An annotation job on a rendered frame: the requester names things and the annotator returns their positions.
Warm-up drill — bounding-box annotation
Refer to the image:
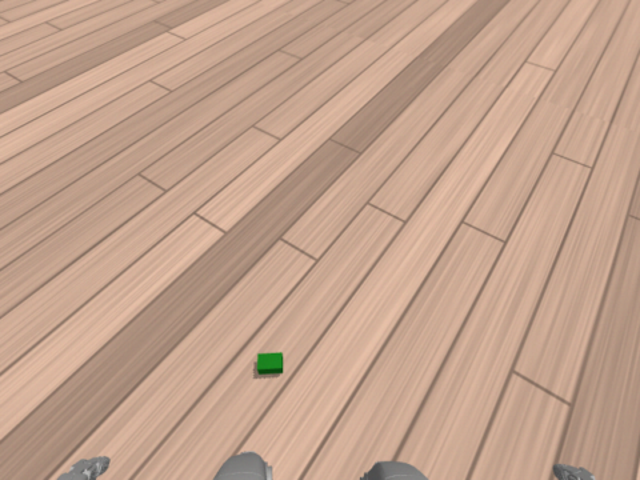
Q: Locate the left robot hand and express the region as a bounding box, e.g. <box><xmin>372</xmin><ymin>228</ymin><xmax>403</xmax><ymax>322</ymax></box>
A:
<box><xmin>57</xmin><ymin>456</ymin><xmax>110</xmax><ymax>480</ymax></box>

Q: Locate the small box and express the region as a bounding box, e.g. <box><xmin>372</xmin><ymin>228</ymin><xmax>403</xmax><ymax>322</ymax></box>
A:
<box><xmin>257</xmin><ymin>353</ymin><xmax>283</xmax><ymax>375</ymax></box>

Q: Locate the right robot hand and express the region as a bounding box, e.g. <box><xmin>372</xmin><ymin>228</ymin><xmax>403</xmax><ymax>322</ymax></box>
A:
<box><xmin>553</xmin><ymin>464</ymin><xmax>595</xmax><ymax>480</ymax></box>

